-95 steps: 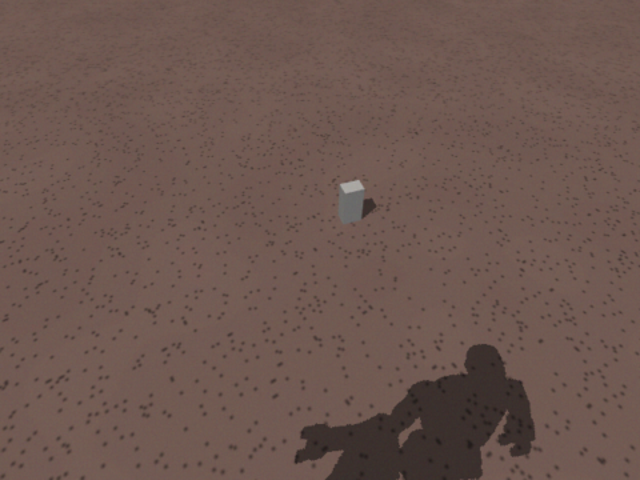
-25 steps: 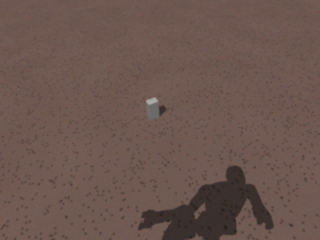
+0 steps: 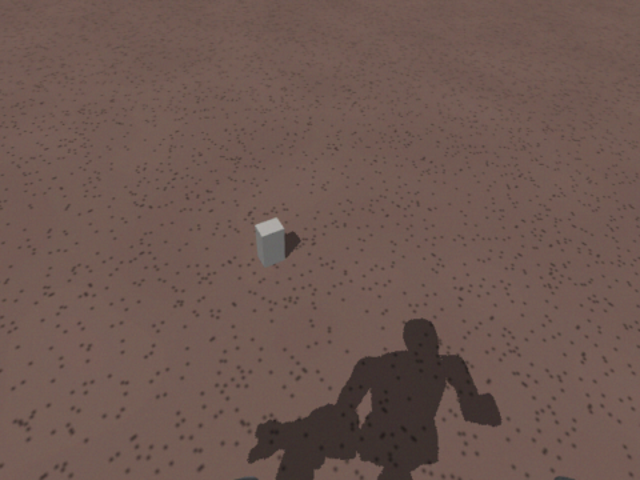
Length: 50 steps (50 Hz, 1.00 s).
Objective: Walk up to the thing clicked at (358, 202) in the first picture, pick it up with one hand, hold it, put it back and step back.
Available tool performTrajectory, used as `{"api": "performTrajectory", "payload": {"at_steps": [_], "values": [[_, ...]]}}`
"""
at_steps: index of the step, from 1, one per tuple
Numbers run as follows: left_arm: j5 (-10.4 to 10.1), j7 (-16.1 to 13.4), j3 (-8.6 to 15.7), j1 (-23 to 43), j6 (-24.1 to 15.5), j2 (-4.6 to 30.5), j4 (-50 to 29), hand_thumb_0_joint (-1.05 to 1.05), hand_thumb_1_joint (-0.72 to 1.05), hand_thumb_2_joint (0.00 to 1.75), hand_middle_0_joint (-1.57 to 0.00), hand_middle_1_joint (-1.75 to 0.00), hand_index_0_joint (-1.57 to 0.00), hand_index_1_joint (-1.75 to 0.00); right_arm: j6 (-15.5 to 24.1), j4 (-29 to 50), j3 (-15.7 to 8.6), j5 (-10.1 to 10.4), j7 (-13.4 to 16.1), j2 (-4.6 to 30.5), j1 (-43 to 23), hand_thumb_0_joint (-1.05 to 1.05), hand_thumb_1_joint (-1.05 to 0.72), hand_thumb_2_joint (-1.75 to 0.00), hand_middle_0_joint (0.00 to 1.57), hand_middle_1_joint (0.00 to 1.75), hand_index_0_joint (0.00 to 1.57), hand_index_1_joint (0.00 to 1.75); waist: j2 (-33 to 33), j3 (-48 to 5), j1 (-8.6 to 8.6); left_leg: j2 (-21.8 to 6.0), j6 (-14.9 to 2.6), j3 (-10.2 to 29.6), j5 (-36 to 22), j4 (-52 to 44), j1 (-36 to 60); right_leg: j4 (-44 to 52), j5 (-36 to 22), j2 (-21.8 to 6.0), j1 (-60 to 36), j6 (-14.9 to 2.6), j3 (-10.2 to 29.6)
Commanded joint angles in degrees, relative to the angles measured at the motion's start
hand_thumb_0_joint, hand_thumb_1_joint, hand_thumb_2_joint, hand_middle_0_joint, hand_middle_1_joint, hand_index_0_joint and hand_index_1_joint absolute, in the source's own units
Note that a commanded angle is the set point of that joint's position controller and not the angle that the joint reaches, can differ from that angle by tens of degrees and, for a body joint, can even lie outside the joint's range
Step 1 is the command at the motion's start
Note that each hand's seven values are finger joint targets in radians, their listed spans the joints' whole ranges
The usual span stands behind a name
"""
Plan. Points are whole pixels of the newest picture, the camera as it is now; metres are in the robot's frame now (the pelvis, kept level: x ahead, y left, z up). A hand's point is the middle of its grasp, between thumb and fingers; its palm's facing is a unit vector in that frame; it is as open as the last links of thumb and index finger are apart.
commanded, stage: walk up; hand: left
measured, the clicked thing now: (270, 243) +1.01 +0.17 -0.66
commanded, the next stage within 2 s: none
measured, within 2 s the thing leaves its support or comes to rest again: neither
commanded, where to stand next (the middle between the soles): +0.64 -0.01 m, yaw -3 degrees
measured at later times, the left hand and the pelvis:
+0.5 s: hand (189, 323) +0.37 +0.23 -0.11, palm faces -0.12 -0.91 -0.39, open 7.4 cm; pelvis +0.22 -0.03 +0.00, yaw -4 degrees
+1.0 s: hand (165, 286) +0.46 +0.30 -0.15, palm faces -0.13 -0.93 -0.34, open 7.4 cm; pelvis +0.41 +0.02 +0.01, yaw -4 degrees
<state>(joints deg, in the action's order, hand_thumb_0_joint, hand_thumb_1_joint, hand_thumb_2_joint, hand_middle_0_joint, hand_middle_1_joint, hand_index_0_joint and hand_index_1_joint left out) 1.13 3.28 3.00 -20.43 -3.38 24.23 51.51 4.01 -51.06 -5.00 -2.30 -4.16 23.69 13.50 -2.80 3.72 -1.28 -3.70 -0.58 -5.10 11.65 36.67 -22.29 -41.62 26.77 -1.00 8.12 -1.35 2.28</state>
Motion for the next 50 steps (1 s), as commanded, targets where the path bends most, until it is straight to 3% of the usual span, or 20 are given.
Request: {"api": "performTrajectory", "payload": {"at_steps": [1,4,10,15,18,19,20,21,22,26,29,36,40,42,43,44,45,46,49,50], "values": [[-0.4,-2.4,2.5,-0.5,-1.4,13.8,-5.3,0.00,0.90,0.90,-0.20,-0.30,-0.20,-0.30,2.0,3.7,-6.0,1.9,2.0,20.4,8.7,0.00,-0.90,-0.90,0.20,0.30,0.20,0.30,14.2,-5.0,5.55,-23.8,-14.21,43.8,26.3,-24.7,26.9,-28.7,2.2,1.8,33.5,-2.47,4.9],[-1.5,-1.6,2.6,0.5,-1.6,12.5,-3.5,0.00,0.90,0.90,-0.20,-0.30,-0.20,-0.30,2.3,5.4,-3.3,2.1,2.4,14.1,4.5,0.00,-0.90,-0.90,0.20,0.30,0.20,0.30,8.4,1.1,2.85,-14.0,-8.70,18.9,0.6,-22.4,17.2,-23.2,-7.5,-1.7,27.6,-1.47,6.0],[-1.5,0.2,2.0,6.4,-0.7,9.0,-7.0,0.00,0.90,0.90,-0.20,-0.30,-0.20,-0.30,2.5,6.4,-2.7,1.7,2.7,14.4,6.5,0.00,-0.90,-0.90,0.20,0.30,0.20,0.30,10.8,0.2,3.27,-12.7,-12.38,5.9,-23.6,-18.9,20.0,-7.7,-10.8,-2.3,26.7,1.04,0.1],[-0.8,1.0,2.6,10.1,-0.6,8.5,-7.7,0.00,0.90,0.90,-0.20,-0.30,-0.20,-0.30,1.6,7.7,-2.8,2.0,2.5,15.3,5.2,0.00,-0.90,-0.90,0.20,0.30,0.20,0.30,11.1,-0.8,3.42,-11.0,-9.80,3.1,-13.2,-16.7,13.4,5.0,-19.4,-1.3,13.5,-0.55,-5.6],[-0.7,0.7,3.6,5.7,-0.9,9.8,-5.6,0.00,0.90,0.90,-0.20,-0.30,-0.20,-0.30,0.9,8.3,-2.5,2.1,2.6,14.7,4.7,0.00,-0.90,-0.90,0.20,0.30,0.20,0.30,5.8,-2.9,0.18,-9.5,-8.17,1.3,-11.7,-7.5,9.5,10.0,-20.4,0.9,1.6,-1.79,-7.7],[-0.6,0.1,4.8,0.3,-1.4,12.1,-3.8,0.00,0.90,0.90,-0.20,-0.30,-0.20,-0.30,0.9,8.5,-1.5,2.0,2.4,12.2,6.3,0.00,-0.90,-0.90,0.20,0.30,0.20,0.30,-0.4,-7.0,-2.58,-7.0,-6.55,-0.3,-13.3,4.1,6.9,10.8,-18.4,1.4,-7.4,-2.85,-5.8],[-0.3,-0.7,6.2,-5.4,-2.0,15.7,-3.2,0.00,0.90,0.90,-0.20,-0.30,-0.20,-0.30,1.0,8.9,-0.3,2.3,2.4,9.0,9.7,0.00,-0.90,-0.90,0.20,0.30,0.20,0.30,-10.5,-11.2,-4.80,-2.1,-4.62,-2.1,-4.4,18.6,-0.1,15.6,-9.0,-5.3,-15.4,-4.59,6.0],[-0.7,-1.3,6.7,-5.9,-2.4,19.3,-5.0,0.00,0.90,0.90,-0.20,-0.30,-0.20,-0.30,0.6,9.1,0.8,2.2,2.3,6.6,13.3,0.00,-0.90,-0.90,0.20,0.30,0.20,0.30,-15.7,-12.6,-3.31,3.6,-2.37,0.6,18.7,29.2,-10.6,21.5,-7.1,-20.5,-20.8,-9.71,31.0],[-1.6,-1.4,6.7,-3.3,-2.1,20.3,-5.3,0.00,0.90,0.90,-0.20,-0.30,-0.20,-0.30,-0.2,7.8,-0.9,2.2,2.9,13.7,11.0,0.00,-0.90,-0.90,0.20,0.30,0.20,0.30,-9.7,-9.9,-4.18,1.7,-2.03,4.4,20.0,33.6,-13.4,24.5,-3.4,-23.2,-17.0,-15.11,38.1],[-2.1,-2.2,4.8,2.7,-2.4,14.8,-6.6,0.00,0.90,0.90,-0.20,-0.30,-0.20,-0.30,-0.4,5.5,-0.5,3.1,2.5,12.0,8.6,0.00,-0.90,-0.90,0.20,0.30,0.20,0.30,-3.9,-0.6,-0.14,-2.2,-1.84,8.9,10.0,30.3,-10.1,24.7,-19.6,-15.0,-0.7,-11.36,16.7],[-1.7,-2.1,4.2,3.8,-3.1,13.0,-7.3,0.00,0.90,0.90,-0.20,-0.30,-0.20,-0.30,-1.0,4.5,-1.0,2.1,1.6,10.8,10.5,0.00,-0.90,-0.90,0.20,0.30,0.20,0.30,-3.1,0.4,1.50,-2.0,-0.50,7.4,5.1,25.2,-6.1,25.0,-23.5,-11.7,5.5,-11.07,8.3],[-0.5,-1.6,4.8,2.2,-3.3,14.8,-8.5,0.00,0.90,0.90,-0.20,-0.30,-0.20,-0.30,-0.5,7.4,-1.8,1.0,-0.1,10.0,0.9,0.00,-0.90,-0.90,0.20,0.30,0.20,0.30,-5.4,2.1,-1.11,-3.4,1.56,4.4,-0.5,3.9,-4.1,27.3,-5.2,-11.6,8.9,-11.17,5.2],[-0.5,-1.3,4.6,5.0,-2.8,15.9,-8.7,0.00,0.90,0.90,-0.20,-0.30,-0.20,-0.30,0.5,5.9,-2.6,1.0,-0.1,10.7,3.4,0.00,-0.90,-0.90,0.20,0.30,0.20,0.30,-3.0,-0.3,2.26,-1.3,-0.15,1.7,-1.4,-3.0,8.3,22.5,-1.7,-12.8,13.2,-9.70,4.8],[0.1,-1.4,3.5,4.4,-2.5,12.9,-8.9,0.00,0.90,0.90,-0.20,-0.30,-0.20,-0.30,1.2,3.2,-3.6,0.8,0.8,12.8,12.3,0.00,-0.90,-0.90,0.20,0.30,0.20,0.30,4.1,-5.4,6.85,0.9,-1.49,2.1,2.9,-5.7,21.2,7.0,-12.3,-9.6,15.8,-7.22,1.9],[-0.4,-1.4,2.2,0.4,-2.3,9.1,-8.5,0.00,0.90,0.90,-0.20,-0.30,-0.20,-0.30,1.8,2.2,-4.5,0.4,1.7,15.9,16.2,0.00,-0.90,-0.90,0.20,0.30,0.20,0.30,16.1,-8.6,8.05,-4.2,-3.64,10.6,13.3,-12.9,27.3,-10.3,-15.3,-4.3,20.0,-4.86,-3.6],[-1.2,-1.3,0.9,-3.2,-2.1,4.7,-8.4,0.00,0.90,0.90,-0.20,-0.30,-0.20,-0.30,2.2,4.3,-4.5,0.1,2.1,18.8,14.3,0.00,-0.90,-0.90,0.20,0.30,0.20,0.30,24.1,-6.7,5.18,-16.5,-7.54,34.7,16.1,-19.1,30.4,-21.5,1.7,3.7,32.3,-0.97,-3.2],[-0.7,-2.5,2.5,-2.7,-1.4,11.5,-6.7,0.00,0.90,0.90,-0.20,-0.30,-0.20,-0.30,2.0,5.4,-4.7,1.9,2.1,20.4,12.7,0.00,-0.90,-0.90,0.20,0.30,0.20,0.30,16.2,-5.6,5.41,-22.4,-12.95,43.2,19.0,-22.1,26.5,-25.9,4.2,1.3,33.3,-1.82,0.0],[-0.4,-2.9,2.7,0.0,-1.2,13.9,-6.3,0.00,0.90,0.90,-0.20,-0.30,-0.20,-0.30,1.7,5.4,-4.6,2.5,2.1,19.5,11.1,0.00,-0.90,-0.90,0.20,0.30,0.20,0.30,12.5,-1.8,4.75,-22.8,-15.28,41.9,16.4,-21.8,21.4,-27.9,3.6,-1.0,33.3,-2.15,2.0],[-1.5,-2.0,2.7,-0.7,-0.9,12.4,-4.5,0.00,0.90,0.90,-0.20,-0.30,-0.20,-0.30,2.2,6.5,-2.3,2.3,2.8,14.2,7.3,0.00,-0.90,-0.90,0.20,0.30,0.20,0.30,8.7,1.9,2.35,-13.1,-8.87,19.0,-4.7,-20.4,14.0,-22.0,-5.9,-3.2,26.9,-1.70,4.4],[-1.7,-1.7,2.8,-1.9,-0.7,11.7,-4.1,0.00,0.90,0.90,-0.20,-0.30,-0.20,-0.30,2.4,6.2,-2.2,2.5,2.8,14.5,7.5,0.00,-0.90,-0.90,0.20,0.30,0.20,0.30,10.5,0.9,1.72,-12.1,-9.38,16.1,-9.0,-19.5,13.9,-20.9,-7.3,-3.2,25.3,-1.19,2.4]]}}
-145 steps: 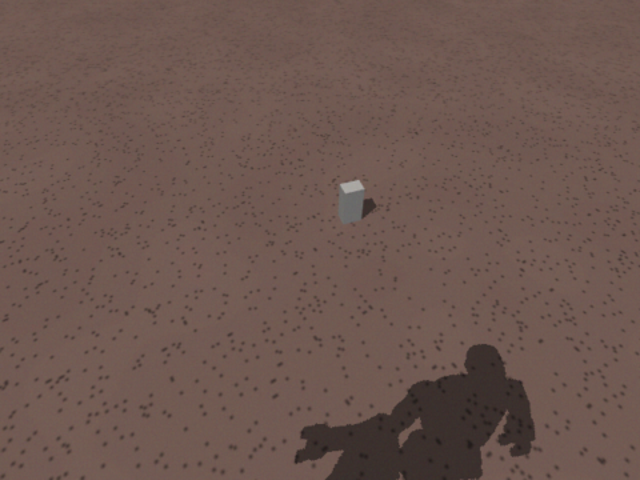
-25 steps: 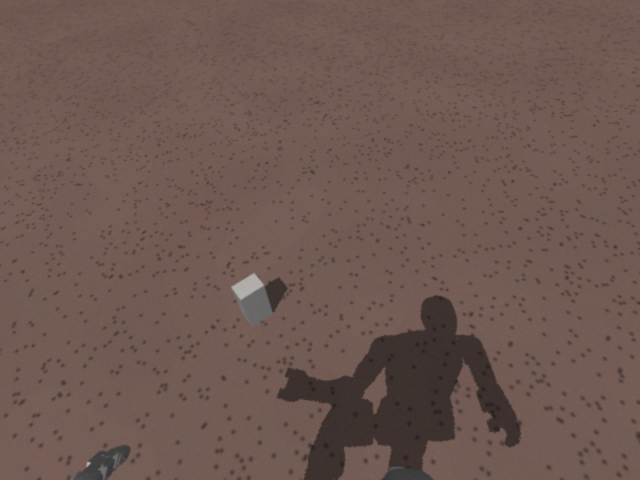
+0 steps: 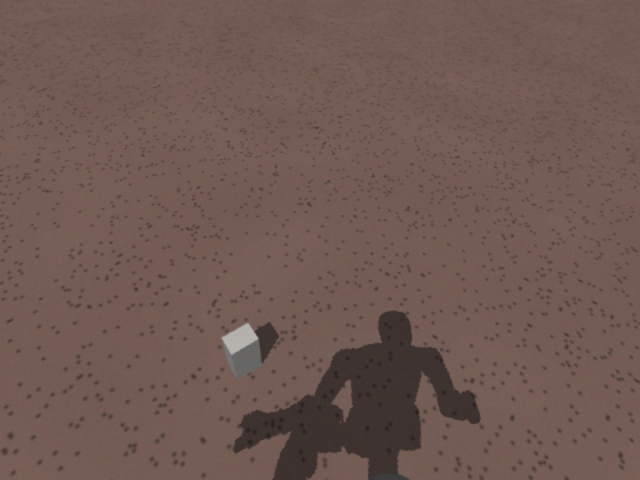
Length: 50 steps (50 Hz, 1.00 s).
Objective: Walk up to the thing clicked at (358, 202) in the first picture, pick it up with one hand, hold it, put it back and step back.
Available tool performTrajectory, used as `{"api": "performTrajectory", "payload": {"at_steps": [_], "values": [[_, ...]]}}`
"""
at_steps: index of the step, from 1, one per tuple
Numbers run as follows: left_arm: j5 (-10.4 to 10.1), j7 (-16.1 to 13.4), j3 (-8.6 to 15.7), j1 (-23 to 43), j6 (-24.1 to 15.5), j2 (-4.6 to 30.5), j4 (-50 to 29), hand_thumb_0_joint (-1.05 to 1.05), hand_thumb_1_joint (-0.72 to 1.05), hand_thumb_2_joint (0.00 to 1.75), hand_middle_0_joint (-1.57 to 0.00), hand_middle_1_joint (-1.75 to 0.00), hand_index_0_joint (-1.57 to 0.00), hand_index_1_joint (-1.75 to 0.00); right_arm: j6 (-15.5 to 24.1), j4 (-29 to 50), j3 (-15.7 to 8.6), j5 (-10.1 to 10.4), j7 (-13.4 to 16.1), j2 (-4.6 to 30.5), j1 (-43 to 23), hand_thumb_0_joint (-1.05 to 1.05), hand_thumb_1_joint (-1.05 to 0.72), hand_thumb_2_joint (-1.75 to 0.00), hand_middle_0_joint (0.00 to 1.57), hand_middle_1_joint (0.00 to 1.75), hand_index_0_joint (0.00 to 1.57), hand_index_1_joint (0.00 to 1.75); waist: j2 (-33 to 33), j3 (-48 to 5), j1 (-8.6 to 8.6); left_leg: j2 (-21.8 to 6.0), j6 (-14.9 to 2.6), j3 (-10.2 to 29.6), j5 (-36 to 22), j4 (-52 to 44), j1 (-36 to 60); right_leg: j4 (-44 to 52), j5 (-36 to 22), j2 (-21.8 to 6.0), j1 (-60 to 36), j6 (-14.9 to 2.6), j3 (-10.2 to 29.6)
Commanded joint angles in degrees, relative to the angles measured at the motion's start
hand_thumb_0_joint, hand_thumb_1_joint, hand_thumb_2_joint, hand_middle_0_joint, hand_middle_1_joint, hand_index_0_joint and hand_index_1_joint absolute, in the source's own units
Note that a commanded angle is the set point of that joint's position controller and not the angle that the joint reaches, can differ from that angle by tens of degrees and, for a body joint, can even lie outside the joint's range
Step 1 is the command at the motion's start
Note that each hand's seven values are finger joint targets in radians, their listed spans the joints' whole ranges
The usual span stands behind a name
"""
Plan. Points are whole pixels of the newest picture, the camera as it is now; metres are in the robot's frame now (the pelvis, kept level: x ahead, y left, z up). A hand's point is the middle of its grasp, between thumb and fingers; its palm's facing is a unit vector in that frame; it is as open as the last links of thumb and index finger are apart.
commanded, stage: walk up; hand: left
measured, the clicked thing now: (242, 352) +0.59 +0.19 -0.67
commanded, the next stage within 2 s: none
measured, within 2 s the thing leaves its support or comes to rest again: neither
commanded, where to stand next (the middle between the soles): +0.24 -0.02 m, yaw +1 degrees
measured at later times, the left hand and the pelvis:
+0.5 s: hand (159, 419) +0.23 +0.22 -0.11, palm faces -0.03 -0.91 -0.41, open 7.4 cm; pelvis +0.14 -0.04 +0.00, yaw +0 degrees
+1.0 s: hand (150, 440) +0.22 +0.25 -0.16, palm faces +0.01 -0.95 -0.31, open 7.4 cm; pelvis +0.17 -0.01 +0.00, yaw +2 degrees
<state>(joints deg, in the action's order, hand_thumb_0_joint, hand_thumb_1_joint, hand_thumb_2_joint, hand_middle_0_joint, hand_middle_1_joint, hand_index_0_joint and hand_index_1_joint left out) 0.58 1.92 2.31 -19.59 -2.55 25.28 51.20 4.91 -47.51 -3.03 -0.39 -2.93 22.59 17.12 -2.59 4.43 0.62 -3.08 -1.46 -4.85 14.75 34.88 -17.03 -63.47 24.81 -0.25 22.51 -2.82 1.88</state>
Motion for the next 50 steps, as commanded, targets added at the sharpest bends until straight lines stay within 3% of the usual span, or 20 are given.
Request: {"api": "performTrajectory", "payload": {"at_steps": [1,8,12,14,15,16,17,18,19,22,26,33,35,36,37,38,39,44,48,50], "values": [[-1.1,0.0,3.4,-2.8,-1.3,10.0,-3.6,0.00,0.90,0.90,-0.20,-0.30,-0.20,-0.30,1.6,2.7,-4.2,0.6,1.6,15.4,3.9,0.00,-0.90,-0.90,0.20,0.30,0.20,0.30,10.8,-0.9,-0.10,-11.7,-8.74,13.6,-13.9,-17.4,8.0,2.6,-6.6,-4.0,9.1,0.89,1.7],[0.1,1.4,3.5,5.7,-1.0,8.5,-6.5,0.00,0.90,0.90,-0.20,-0.30,-0.20,-0.30,0.9,4.0,-4.4,0.2,1.5,16.3,5.2,0.00,-0.90,-0.90,0.20,0.30,0.20,0.30,11.0,0.9,2.09,-11.3,-11.31,9.4,-9.8,-19.0,8.5,19.2,-11.8,-5.3,8.2,2.66,-3.0],[0.0,1.4,3.8,5.8,-1.8,7.4,-5.9,0.00,0.90,0.90,-0.20,-0.30,-0.20,-0.30,0.2,5.0,-4.2,0.0,1.2,15.8,3.4,0.00,-0.90,-0.90,0.20,0.30,0.20,0.30,10.7,0.2,0.99,-10.4,-9.88,7.6,-12.9,-13.9,4.7,27.4,-13.9,-2.4,-0.8,1.58,-5.7],[0.0,0.8,4.1,1.4,-2.3,7.4,-4.1,0.00,0.90,0.90,-0.20,-0.30,-0.20,-0.30,-0.5,5.7,-3.8,0.3,1.4,15.3,2.3,0.00,-0.90,-0.90,0.20,0.30,0.20,0.30,7.2,-2.3,-1.83,-9.8,-8.02,6.7,-12.9,-6.4,2.1,33.5,-16.6,-0.7,-11.1,0.95,-6.5],[0.2,0.1,4.8,-2.8,-2.8,9.1,-2.8,0.00,0.90,0.90,-0.20,-0.30,-0.20,-0.30,-0.5,6.1,-2.8,0.6,1.5,12.5,3.0,0.00,-0.90,-0.90,0.20,0.30,0.20,0.30,1.9,-5.9,-4.02,-7.3,-6.37,4.9,-14.1,2.8,0.2,35.7,-16.4,-0.6,-18.6,-0.21,-4.5],[0.8,-0.5,6.1,-5.9,-3.3,12.7,-2.3,0.00,0.90,0.90,-0.20,-0.30,-0.20,-0.30,-0.3,6.5,-1.5,0.9,1.5,8.9,5.6,0.00,-0.90,-0.90,0.20,0.30,0.20,0.30,-9.1,-9.2,-5.24,-2.4,-3.85,1.0,-5.9,15.7,-6.1,40.5,-11.6,-7.9,-25.1,-2.36,6.0],[0.5,-1.1,6.4,-4.7,-3.5,15.8,-4.3,0.00,0.90,0.90,-0.20,-0.30,-0.20,-0.30,-0.8,6.1,-0.2,0.8,1.7,5.9,8.9,0.00,-0.90,-0.90,0.20,0.30,0.20,0.30,-15.6,-9.6,-3.66,3.9,-0.90,2.3,15.2,24.6,-15.2,45.8,-9.8,-21.8,-28.0,-6.45,28.1],[-0.4,-1.0,6.3,-1.5,-2.9,16.5,-4.7,0.00,0.90,0.90,-0.20,-0.30,-0.20,-0.30,-2.0,4.2,-2.1,0.3,2.6,12.7,8.3,0.00,-0.90,-0.90,0.20,0.30,0.20,0.30,-8.0,-6.1,-3.68,2.2,-0.95,5.7,17.8,27.9,-15.6,47.1,-2.8,-23.8,-21.9,-11.22,30.9],[-0.6,-1.1,6.0,-0.6,-2.5,16.0,-5.3,0.00,0.90,0.90,-0.20,-0.30,-0.20,-0.30,-2.1,3.5,-2.6,0.2,2.9,14.1,7.3,0.00,-0.90,-0.90,0.20,0.30,0.20,0.30,-8.0,-4.0,-3.56,1.1,-1.04,6.5,18.6,29.3,-16.0,47.4,-2.7,-23.3,-18.5,-13.16,30.1],[-0.8,-1.6,4.5,2.9,-2.5,11.9,-5.7,0.00,0.90,0.90,-0.20,-0.30,-0.20,-0.30,-2.5,0.9,-2.5,0.8,2.3,13.0,7.0,0.00,-0.90,-0.90,0.20,0.30,0.20,0.30,-5.6,-0.8,-1.26,-0.7,-0.46,9.4,9.9,25.9,-14.4,47.4,-9.6,-15.1,-13.0,-7.47,13.5],[0.0,-1.9,3.6,5.1,-2.5,10.7,-6.5,0.00,0.90,0.90,-0.20,-0.30,-0.20,-0.30,-3.1,-1.1,-1.8,0.3,2.2,10.4,7.4,0.00,-0.90,-0.90,0.20,0.30,0.20,0.30,-6.5,-2.2,-0.58,0.5,1.49,7.4,6.0,19.5,-9.1,44.9,-24.0,-12.8,-8.4,-8.77,4.8],[-0.4,-2.3,3.0,8.7,-0.3,11.1,-5.2,0.00,0.90,0.90,-0.20,-0.30,-0.20,-0.30,-2.9,-3.2,-1.7,0.0,3.1,9.6,1.2,0.00,-0.90,-0.90,0.20,0.30,0.20,0.30,-6.0,-5.4,-0.85,1.9,1.64,2.5,-2.5,3.9,2.4,34.8,-35.3,-14.0,-4.5,-7.64,1.9],[-1.0,-2.3,2.3,9.9,0.5,9.9,-5.0,0.00,0.90,0.90,-0.20,-0.30,-0.20,-0.30,-2.5,-4.2,-2.0,-0.3,3.5,10.6,1.3,0.00,-0.90,-0.90,0.20,0.30,0.20,0.30,-3.6,-5.4,0.24,2.0,0.12,3.6,-7.2,-2.7,6.7,31.2,-27.3,-13.2,-1.2,-5.58,2.6],[-1.1,-2.3,1.8,9.5,0.9,8.6,-4.7,0.00,0.90,0.90,-0.20,-0.30,-0.20,-0.30,-2.3,-4.1,-2.3,-0.6,3.6,12.6,0.4,0.00,-0.90,-0.90,0.20,0.30,0.20,0.30,1.6,-5.2,0.16,-1.9,-1.13,9.0,-9.7,-6.4,6.9,29.2,-20.5,-11.1,0.6,-3.26,1.5],[-1.6,-2.3,1.2,7.8,1.2,6.6,-4.2,0.00,0.90,0.90,-0.20,-0.30,-0.20,-0.30,-2.0,-3.2,-2.4,-0.9,3.6,14.9,-2.5,0.00,-0.90,-0.90,0.20,0.30,0.20,0.30,8.6,-6.2,-1.91,-9.8,-3.96,20.4,-9.4,-10.9,5.2,25.4,-10.3,-5.8,0.6,-0.26,-1.3],[-2.1,-2.4,0.9,6.4,1.8,6.6,-2.6,0.00,0.90,0.90,-0.20,-0.30,-0.20,-0.30,-1.9,-2.2,-2.2,-0.4,3.4,16.5,-6.6,0.00,-0.90,-0.90,0.20,0.30,0.20,0.30,11.7,-5.6,-3.20,-14.4,-8.50,26.1,-3.3,-14.3,-0.4,22.4,1.1,-1.1,-3.2,0.72,-3.3],[-1.6,-2.7,1.4,6.8,2.3,8.1,-0.4,0.00,0.90,0.90,-0.20,-0.30,-0.20,-0.30,-2.2,-2.6,-2.4,-0.3,3.3,17.0,-9.0,0.00,-0.90,-0.90,0.20,0.30,0.20,0.30,13.2,-5.0,-2.48,-15.1,-10.83,27.0,2.6,-15.1,-5.2,20.1,4.5,-2.1,-7.5,0.83,-2.0],[-1.0,-2.1,1.1,7.2,1.5,7.8,4.0,0.00,0.90,0.90,-0.20,-0.30,-0.20,-0.30,-2.9,-4.3,-0.1,0.3,3.1,12.2,-12.5,0.00,-0.90,-0.90,0.20,0.30,0.20,0.30,13.0,-6.3,-2.91,-6.7,-3.30,15.8,3.3,-11.7,-4.5,33.1,-8.5,-2.7,-12.6,0.58,-1.5],[-0.4,-1.9,0.5,11.3,1.4,8.0,5.9,0.00,0.90,0.90,-0.20,-0.30,-0.20,-0.30,-3.6,-6.1,0.4,0.2,2.8,11.7,-13.4,0.00,-0.90,-0.90,0.20,0.30,0.20,0.30,10.0,-3.6,-1.41,-6.3,-1.85,16.9,17.5,-16.4,-5.5,37.8,-1.8,-4.4,-10.8,0.42,1.1],[-0.5,-1.7,0.3,12.4,1.0,7.8,6.8,0.00,0.90,0.90,-0.20,-0.30,-0.20,-0.30,-3.6,-7.1,0.6,0.1,2.8,11.7,-14.9,0.00,-0.90,-0.90,0.20,0.30,0.20,0.30,7.6,-2.2,-1.40,-5.6,-1.39,16.4,15.7,-16.3,-3.2,40.5,-1.4,-5.3,-8.4,0.36,2.0]]}}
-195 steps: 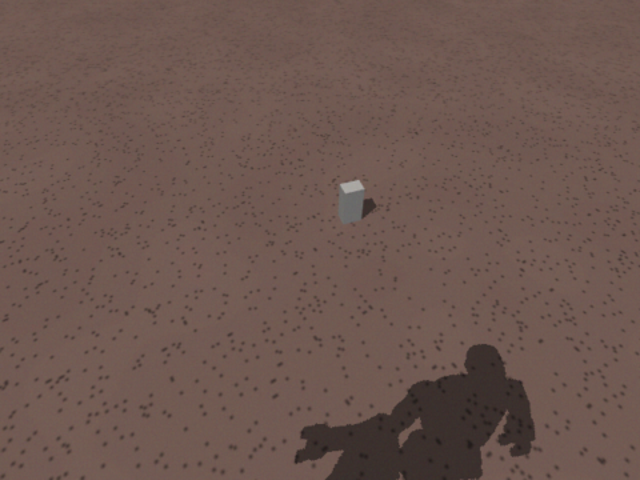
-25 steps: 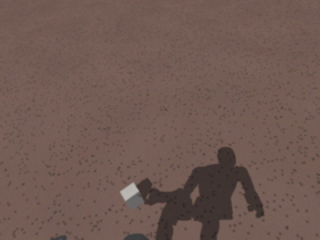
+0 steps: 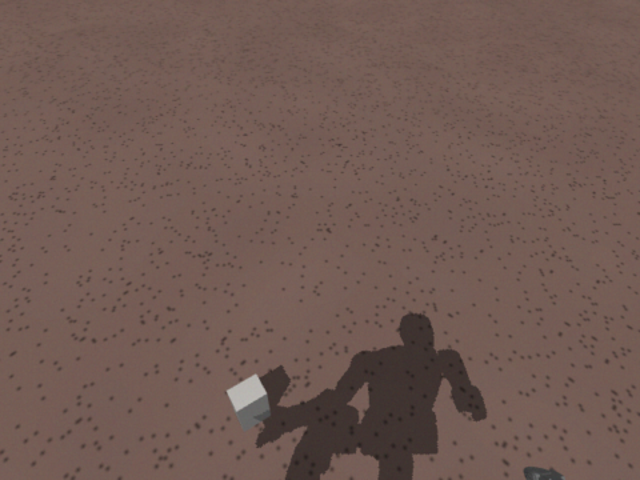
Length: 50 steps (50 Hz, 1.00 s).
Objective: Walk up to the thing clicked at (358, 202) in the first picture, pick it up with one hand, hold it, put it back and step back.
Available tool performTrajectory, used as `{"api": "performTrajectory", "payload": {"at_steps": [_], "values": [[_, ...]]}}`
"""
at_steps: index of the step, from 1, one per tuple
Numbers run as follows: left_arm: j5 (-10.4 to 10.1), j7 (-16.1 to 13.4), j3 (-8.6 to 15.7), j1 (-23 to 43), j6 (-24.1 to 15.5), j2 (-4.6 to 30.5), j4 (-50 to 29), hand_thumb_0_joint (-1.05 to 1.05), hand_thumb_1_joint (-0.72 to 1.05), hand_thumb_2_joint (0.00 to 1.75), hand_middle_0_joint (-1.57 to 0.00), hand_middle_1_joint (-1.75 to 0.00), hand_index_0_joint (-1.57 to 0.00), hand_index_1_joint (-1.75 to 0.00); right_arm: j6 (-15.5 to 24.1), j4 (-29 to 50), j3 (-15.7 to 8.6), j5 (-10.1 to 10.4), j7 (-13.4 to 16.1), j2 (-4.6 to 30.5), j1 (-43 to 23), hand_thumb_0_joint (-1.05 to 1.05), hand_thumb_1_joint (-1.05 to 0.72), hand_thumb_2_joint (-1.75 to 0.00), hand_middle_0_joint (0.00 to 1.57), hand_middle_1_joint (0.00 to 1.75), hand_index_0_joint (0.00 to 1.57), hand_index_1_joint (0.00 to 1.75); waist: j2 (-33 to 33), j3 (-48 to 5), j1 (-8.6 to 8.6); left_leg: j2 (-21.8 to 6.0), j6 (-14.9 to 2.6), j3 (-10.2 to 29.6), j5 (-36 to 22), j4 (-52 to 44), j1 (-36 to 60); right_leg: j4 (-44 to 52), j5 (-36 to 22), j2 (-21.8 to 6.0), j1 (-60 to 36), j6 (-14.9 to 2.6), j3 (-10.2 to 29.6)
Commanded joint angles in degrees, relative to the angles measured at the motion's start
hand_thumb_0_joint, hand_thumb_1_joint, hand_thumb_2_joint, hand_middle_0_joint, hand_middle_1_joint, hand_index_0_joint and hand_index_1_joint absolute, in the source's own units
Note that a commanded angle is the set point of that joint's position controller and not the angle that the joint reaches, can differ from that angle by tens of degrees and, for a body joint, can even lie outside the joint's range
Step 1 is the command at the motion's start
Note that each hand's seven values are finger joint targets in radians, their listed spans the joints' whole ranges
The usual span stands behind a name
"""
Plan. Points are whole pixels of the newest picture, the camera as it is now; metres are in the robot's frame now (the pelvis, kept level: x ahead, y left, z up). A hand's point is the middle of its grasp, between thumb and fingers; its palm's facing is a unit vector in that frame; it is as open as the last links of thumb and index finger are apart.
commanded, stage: walk up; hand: left
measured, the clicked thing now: (250, 403) +0.43 +0.19 -0.67
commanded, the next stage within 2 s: stand in 1.18 s
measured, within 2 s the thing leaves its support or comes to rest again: neither
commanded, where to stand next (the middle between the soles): +0.07 -0.01 m, yaw +0 degrees
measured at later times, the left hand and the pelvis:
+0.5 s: hand out of the picture +0.10 +0.24 -0.14, palm faces +0.00 -0.94 -0.33, open 7.4 cm; pelvis +0.02 -0.01 +0.02, yaw +0 degrees
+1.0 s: hand out of the picture +0.11 +0.25 -0.14, palm faces -0.01 -0.95 -0.32, open 7.4 cm; pelvis +0.03 +0.00 +0.02, yaw +0 degrees
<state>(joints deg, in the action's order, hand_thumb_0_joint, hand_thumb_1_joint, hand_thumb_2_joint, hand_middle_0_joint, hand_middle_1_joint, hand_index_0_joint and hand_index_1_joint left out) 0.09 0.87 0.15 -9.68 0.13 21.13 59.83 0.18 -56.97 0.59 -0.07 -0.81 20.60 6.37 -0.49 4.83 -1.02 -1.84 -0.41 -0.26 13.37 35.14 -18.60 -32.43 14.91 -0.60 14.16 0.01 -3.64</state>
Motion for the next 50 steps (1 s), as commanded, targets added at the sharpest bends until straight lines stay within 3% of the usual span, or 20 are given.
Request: {"api": "performTrajectory", "payload": {"at_steps": [1,4,9,15,19,25,28,40,50], "values": [[-0.1,-0.6,2.4,2.7,-1.9,11.7,-1.1,0.00,0.90,0.90,-0.20,-0.30,-0.20,-0.30,1.4,1.7,-2.8,-0.1,0.6,13.3,-4.1,0.00,-0.90,-0.90,0.20,0.30,0.20,0.30,4.7,-2.6,0.17,-6.7,-2.28,11.3,13.9,-16.0,-0.1,10.4,7.3,-5.3,0.1,-2.58,7.8],[-0.2,-0.6,2.3,3.8,-2.6,11.5,0.4,0.00,0.90,0.90,-0.20,-0.30,-0.20,-0.30,2.0,0.1,-2.4,0.2,0.4,12.6,-4.2,0.00,-0.90,-0.90,0.20,0.30,0.20,0.30,2.2,-4.4,0.62,-6.1,-2.03,9.7,3.2,-14.8,4.7,12.4,1.0,-6.4,-0.7,-2.30,8.1],[-0.1,-0.7,2.1,5.7,-3.0,11.6,1.7,0.00,0.90,0.90,-0.20,-0.30,-0.20,-0.30,1.9,-2.1,-2.5,0.7,0.5,12.3,-4.7,0.00,-0.90,-0.90,0.20,0.30,0.20,0.30,-1.3,-6.7,1.41,-5.1,-1.57,6.6,-6.7,-13.7,10.2,16.1,-5.5,-8.1,-2.4,-1.54,8.4],[-0.1,-0.9,2.1,6.2,-2.6,11.3,2.9,0.00,0.90,0.90,-0.20,-0.30,-0.20,-0.30,1.6,-4.1,-2.4,0.4,0.5,11.7,-6.2,0.00,-0.90,-0.90,0.20,0.30,0.20,0.30,-1.8,-6.7,0.73,-5.3,-1.09,6.5,-6.7,-16.3,10.9,17.6,-5.4,-8.2,-4.2,-0.74,7.4],[-0.1,-0.9,2.3,6.5,-2.4,11.0,3.6,0.00,0.90,0.90,-0.20,-0.30,-0.20,-0.30,1.6,-5.2,-2.3,0.3,0.6,11.4,-6.6,0.00,-0.90,-0.90,0.20,0.30,0.20,0.30,-1.1,-7.3,0.34,-5.5,-0.79,6.4,-9.9,-17.2,10.7,17.5,-7.6,-7.8,-6.3,-0.50,6.6],[0.1,-0.9,2.7,7.6,-2.0,11.2,3.6,0.00,0.90,0.90,-0.20,-0.30,-0.20,-0.30,1.7,-6.2,-2.4,-0.1,0.8,11.7,-6.3,0.00,-0.90,-0.90,0.20,0.30,0.20,0.30,0.9,-6.8,0.50,-5.6,-0.71,6.5,-7.1,-19.0,8.4,17.5,-6.8,-7.9,-8.7,-0.82,6.4],[0.0,-1.0,2.8,7.9,-1.8,10.9,3.8,0.00,0.90,0.90,-0.20,-0.30,-0.20,-0.30,1.8,-6.6,-2.4,-0.1,0.9,11.4,-6.1,0.00,-0.90,-0.90,0.20,0.30,0.20,0.30,1.9,-6.8,0.62,-5.9,-0.45,6.6,-9.4,-19.4,8.5,17.5,-7.2,-7.5,-9.0,-0.80,5.9],[0.2,-0.8,2.9,9.1,-1.5,10.5,3.8,0.00,0.90,0.90,-0.20,-0.30,-0.20,-0.30,1.9,-6.8,-2.5,-0.3,1.0,11.7,-5.0,0.00,-0.90,-0.90,0.20,0.30,0.20,0.30,1.1,-6.5,1.21,-5.8,-0.59,7.0,-6.0,-20.5,7.6,18.0,-6.4,-7.3,-9.6,-0.75,6.1],[0.2,-0.9,3.0,8.7,-1.7,10.2,3.7,0.00,0.90,0.90,-0.20,-0.30,-0.20,-0.30,1.8,-6.8,-2.5,-0.2,1.1,11.4,-4.6,0.00,-0.90,-0.90,0.20,0.30,0.20,0.30,0.6,-8.1,1.30,-5.8,-0.61,6.3,-9.8,-19.4,9.9,18.3,-8.1,-7.6,-9.9,-0.57,5.9]]}}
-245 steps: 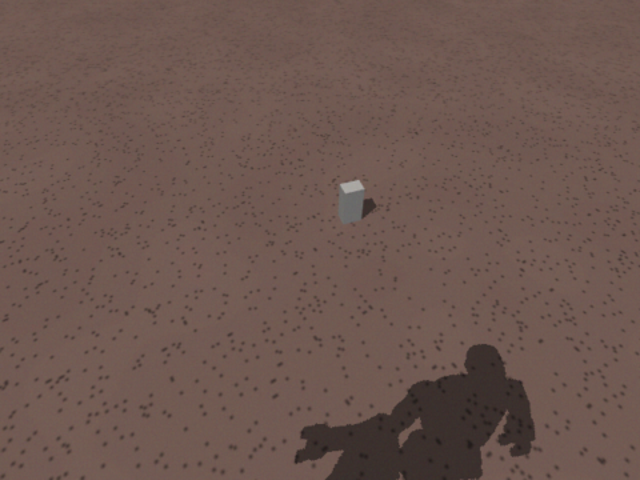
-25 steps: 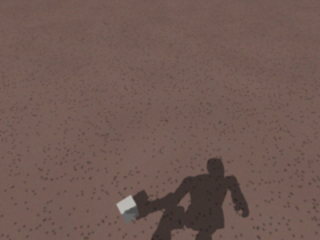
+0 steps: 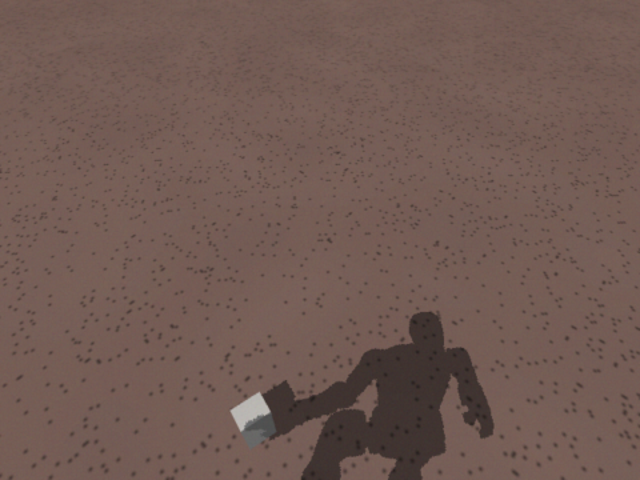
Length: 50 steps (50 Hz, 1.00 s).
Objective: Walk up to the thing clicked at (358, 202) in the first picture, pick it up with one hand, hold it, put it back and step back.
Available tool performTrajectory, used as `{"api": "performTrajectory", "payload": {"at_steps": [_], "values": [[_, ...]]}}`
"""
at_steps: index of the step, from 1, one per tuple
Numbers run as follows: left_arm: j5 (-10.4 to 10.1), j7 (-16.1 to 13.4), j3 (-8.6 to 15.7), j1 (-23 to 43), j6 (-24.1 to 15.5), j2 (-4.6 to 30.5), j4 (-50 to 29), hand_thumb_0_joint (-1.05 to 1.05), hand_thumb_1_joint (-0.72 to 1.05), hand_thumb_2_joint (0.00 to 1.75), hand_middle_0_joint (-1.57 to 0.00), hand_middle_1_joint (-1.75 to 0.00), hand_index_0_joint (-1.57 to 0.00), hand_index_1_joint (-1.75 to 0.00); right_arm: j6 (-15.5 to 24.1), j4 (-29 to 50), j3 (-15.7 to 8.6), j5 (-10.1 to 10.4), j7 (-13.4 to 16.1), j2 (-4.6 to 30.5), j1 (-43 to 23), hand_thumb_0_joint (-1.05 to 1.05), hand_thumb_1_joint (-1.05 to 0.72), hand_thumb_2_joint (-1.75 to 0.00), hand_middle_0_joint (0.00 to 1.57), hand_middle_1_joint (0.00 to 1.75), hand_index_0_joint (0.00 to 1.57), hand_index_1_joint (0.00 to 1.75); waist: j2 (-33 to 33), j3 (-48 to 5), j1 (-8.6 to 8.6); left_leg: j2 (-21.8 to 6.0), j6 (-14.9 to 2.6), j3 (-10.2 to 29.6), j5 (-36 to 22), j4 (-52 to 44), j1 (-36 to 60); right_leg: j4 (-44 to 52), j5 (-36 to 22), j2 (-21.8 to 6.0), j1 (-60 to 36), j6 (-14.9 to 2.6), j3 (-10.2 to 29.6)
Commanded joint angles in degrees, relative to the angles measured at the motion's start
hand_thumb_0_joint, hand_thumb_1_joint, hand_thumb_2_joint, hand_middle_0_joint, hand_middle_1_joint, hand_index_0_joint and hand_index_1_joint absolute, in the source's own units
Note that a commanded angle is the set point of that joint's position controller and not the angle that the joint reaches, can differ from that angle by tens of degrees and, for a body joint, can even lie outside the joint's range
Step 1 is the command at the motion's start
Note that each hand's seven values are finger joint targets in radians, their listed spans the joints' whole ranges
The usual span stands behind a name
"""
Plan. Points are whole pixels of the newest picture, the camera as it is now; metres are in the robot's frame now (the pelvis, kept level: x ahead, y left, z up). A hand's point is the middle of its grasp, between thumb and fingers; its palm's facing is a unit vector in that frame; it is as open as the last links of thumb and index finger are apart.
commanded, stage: walk up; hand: left
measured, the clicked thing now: (254, 421) +0.40 +0.19 -0.69
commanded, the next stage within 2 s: stand in 0.18 s
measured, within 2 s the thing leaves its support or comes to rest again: neither
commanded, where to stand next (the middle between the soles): +0.04 -0.01 m, yaw -1 degrees
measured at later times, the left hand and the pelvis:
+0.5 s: hand out of the picture +0.08 +0.25 -0.16, palm faces -0.03 -0.94 -0.33, open 7.4 cm; pelvis +0.01 +0.00 +0.00, yaw +0 degrees
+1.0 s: hand out of the picture +0.10 +0.24 -0.15, palm faces -0.03 -0.94 -0.34, open 7.4 cm; pelvis +0.02 -0.01 +0.00, yaw +0 degrees
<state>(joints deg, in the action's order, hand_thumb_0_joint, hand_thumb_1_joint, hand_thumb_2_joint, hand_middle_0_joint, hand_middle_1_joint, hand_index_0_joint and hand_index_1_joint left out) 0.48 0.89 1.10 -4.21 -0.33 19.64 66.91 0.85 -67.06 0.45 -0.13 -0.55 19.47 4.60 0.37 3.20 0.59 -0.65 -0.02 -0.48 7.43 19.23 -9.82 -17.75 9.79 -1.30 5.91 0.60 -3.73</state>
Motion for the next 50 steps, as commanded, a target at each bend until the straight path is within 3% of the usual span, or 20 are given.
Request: {"api": "performTrajectory", "payload": {"at_steps": [1,9,12,15,18,23,26,30,37,50], "values": [[-0.1,-0.9,2.0,3.1,-1.2,11.8,-3.3,0.00,0.90,0.90,-0.20,-0.30,-0.20,-0.30,1.1,3.4,-2.4,-0.1,0.8,12.6,-3.2,0.00,-0.90,-0.90,0.20,0.30,0.20,0.30,-0.5,-5.9,-0.43,-6.7,-1.01,6.5,-3.6,-3.5,1.0,3.7,-3.2,-6.8,-1.1,-1.02,6.0],[0.2,-1.1,1.6,1.8,-1.3,11.8,-3.7,0.00,0.90,0.90,-0.20,-0.30,-0.20,-0.30,1.0,3.8,-2.4,-0.8,0.9,12.5,-2.8,0.00,-0.90,-0.90,0.20,0.30,0.20,0.30,0.7,-6.8,-0.31,-7.1,-0.84,6.2,-4.1,-3.8,2.8,3.7,-2.7,-7.4,-1.0,-1.05,6.2],[0.3,-1.2,1.5,1.9,-1.3,11.9,-3.5,0.00,0.90,0.90,-0.20,-0.30,-0.20,-0.30,1.0,3.9,-2.4,-0.6,0.9,12.4,-3.2,0.00,-0.90,-0.90,0.20,0.30,0.20,0.30,0.4,-5.0,-0.25,-7.1,-0.86,6.8,-1.6,-4.4,2.0,3.7,-0.8,-7.1,0.1,-0.98,5.9],[0.3,-1.2,1.3,1.0,-1.4,11.8,-3.8,0.00,0.90,0.90,-0.20,-0.30,-0.20,-0.30,0.9,4.1,-2.5,-0.5,0.8,12.7,-3.4,0.00,-0.90,-0.90,0.20,0.30,0.20,0.30,0.6,-4.5,-0.47,-7.0,-0.81,6.6,-2.6,-4.3,2.7,3.9,-0.2,-7.0,1.2,-0.91,5.8],[0.2,-1.2,1.2,0.8,-1.6,12.1,-4.1,0.00,0.90,0.90,-0.20,-0.30,-0.20,-0.30,1.1,4.2,-2.4,-0.5,0.8,12.4,-3.1,0.00,-0.90,-0.90,0.20,0.30,0.20,0.30,0.2,-5.0,-0.50,-7.3,-0.91,6.7,-5.3,-4.1,2.9,3.5,-2.1,-7.3,0.1,-1.06,5.9],[0.2,-1.2,1.1,0.2,-1.5,11.9,-4.2,0.00,0.90,0.90,-0.20,-0.30,-0.20,-0.30,1.1,4.3,-2.4,-0.4,0.8,12.7,-2.9,0.00,-0.90,-0.90,0.20,0.30,0.20,0.30,0.4,-3.9,-0.40,-6.8,-0.73,6.5,-2.7,-4.5,2.7,3.8,-1.0,-7.1,0.9,-1.01,5.9],[0.3,-1.3,1.3,0.6,-1.6,12.5,-4.6,0.00,0.90,0.90,-0.20,-0.30,-0.20,-0.30,1.0,4.5,-2.5,-0.5,0.8,12.8,-2.8,0.00,-0.90,-0.90,0.20,0.30,0.20,0.30,-0.7,-5.0,-0.49,-7.1,-0.90,6.4,-5.3,-3.9,3.2,3.6,-2.6,-7.4,0.0,-1.11,6.0],[0.1,-1.3,1.1,0.1,-1.5,12.0,-4.6,0.00,0.90,0.90,-0.20,-0.30,-0.20,-0.30,0.9,4.4,-2.4,-0.4,0.8,12.9,-2.7,0.00,-0.90,-0.90,0.20,0.30,0.20,0.30,-0.3,-4.1,-0.57,-6.7,-0.68,6.3,-3.7,-4.3,2.6,3.8,-1.2,-7.2,0.0,-1.12,5.9],[0.1,-1.3,1.3,0.4,-1.5,12.7,-4.9,0.00,0.90,0.90,-0.20,-0.30,-0.20,-0.30,1.2,4.4,-2.1,-0.5,0.9,12.5,-1.9,0.00,-0.90,-0.90,0.20,0.30,0.20,0.30,-0.5,-6.1,-0.50,-7.3,-0.68,6.1,-10.4,-3.5,4.0,2.6,-6.8,-7.5,-1.8,-1.12,5.7],[0.0,-1.5,1.2,0.5,-1.5,12.5,-5.2,0.00,0.90,0.90,-0.20,-0.30,-0.20,-0.30,0.9,4.7,-2.1,-0.6,1.1,12.6,-1.8,0.00,-0.90,-0.90,0.20,0.30,0.20,0.30,0.0,-5.4,-0.48,-7.3,-0.68,5.5,-9.9,-3.0,4.3,3.4,-8.2,-7.6,-2.0,-1.10,6.1]]}}
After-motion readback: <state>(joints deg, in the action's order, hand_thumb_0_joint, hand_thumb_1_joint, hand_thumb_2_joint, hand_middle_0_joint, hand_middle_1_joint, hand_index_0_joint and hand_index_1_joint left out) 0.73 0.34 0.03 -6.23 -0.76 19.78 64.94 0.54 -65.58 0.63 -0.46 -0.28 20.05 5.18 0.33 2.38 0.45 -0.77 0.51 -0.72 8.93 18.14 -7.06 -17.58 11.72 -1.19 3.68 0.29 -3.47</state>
